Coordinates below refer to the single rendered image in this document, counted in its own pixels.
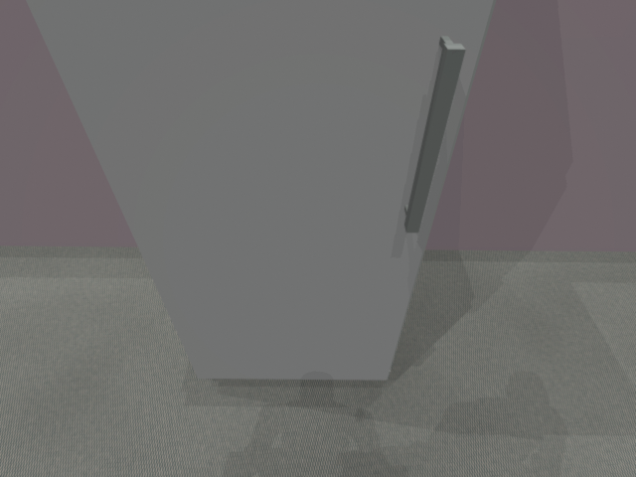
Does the fridge door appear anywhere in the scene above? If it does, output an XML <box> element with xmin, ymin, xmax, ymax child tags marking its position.
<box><xmin>26</xmin><ymin>0</ymin><xmax>493</xmax><ymax>381</ymax></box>

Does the handle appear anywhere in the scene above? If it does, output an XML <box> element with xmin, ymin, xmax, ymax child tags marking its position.
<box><xmin>404</xmin><ymin>36</ymin><xmax>466</xmax><ymax>233</ymax></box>

